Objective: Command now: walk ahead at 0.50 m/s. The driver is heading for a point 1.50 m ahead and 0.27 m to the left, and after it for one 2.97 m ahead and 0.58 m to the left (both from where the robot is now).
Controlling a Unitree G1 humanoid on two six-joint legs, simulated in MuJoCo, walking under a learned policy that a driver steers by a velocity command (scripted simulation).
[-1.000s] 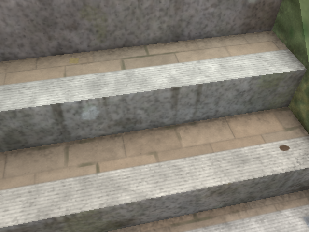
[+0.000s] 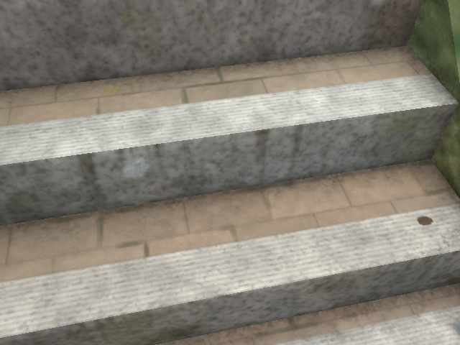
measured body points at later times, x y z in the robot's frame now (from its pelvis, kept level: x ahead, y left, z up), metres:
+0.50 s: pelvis +0.00 +0.00 +0.00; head +0.00 +0.00 +0.45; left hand +0.14 +0.26 -0.12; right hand +0.14 -0.26 -0.12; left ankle -0.06 +0.10 -0.75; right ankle -0.01 -0.14 -0.75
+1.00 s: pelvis +0.00 +0.00 +0.00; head +0.00 +0.00 +0.45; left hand +0.14 +0.26 -0.12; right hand +0.14 -0.26 -0.12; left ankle -0.06 +0.10 -0.75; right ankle -0.01 -0.14 -0.75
